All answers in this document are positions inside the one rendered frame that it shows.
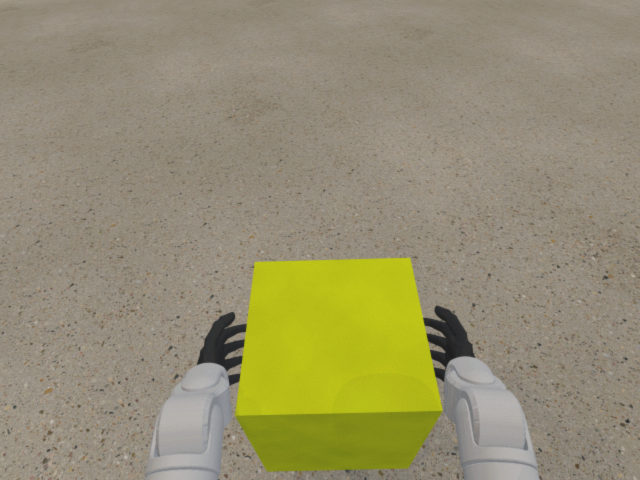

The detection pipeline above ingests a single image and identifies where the carton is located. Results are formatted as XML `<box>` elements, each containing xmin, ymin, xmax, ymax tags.
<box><xmin>235</xmin><ymin>258</ymin><xmax>443</xmax><ymax>472</ymax></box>

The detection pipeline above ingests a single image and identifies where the left robot hand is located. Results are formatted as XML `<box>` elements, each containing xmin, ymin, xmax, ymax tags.
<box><xmin>197</xmin><ymin>312</ymin><xmax>247</xmax><ymax>385</ymax></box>

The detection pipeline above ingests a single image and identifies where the robot right forearm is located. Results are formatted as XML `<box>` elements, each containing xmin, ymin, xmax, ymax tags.
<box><xmin>444</xmin><ymin>356</ymin><xmax>540</xmax><ymax>480</ymax></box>

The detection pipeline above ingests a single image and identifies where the robot left forearm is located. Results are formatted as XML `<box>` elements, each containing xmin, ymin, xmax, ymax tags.
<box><xmin>145</xmin><ymin>363</ymin><xmax>232</xmax><ymax>480</ymax></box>

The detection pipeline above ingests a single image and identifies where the right robot hand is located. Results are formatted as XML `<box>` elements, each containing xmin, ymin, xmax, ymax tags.
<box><xmin>423</xmin><ymin>306</ymin><xmax>475</xmax><ymax>382</ymax></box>

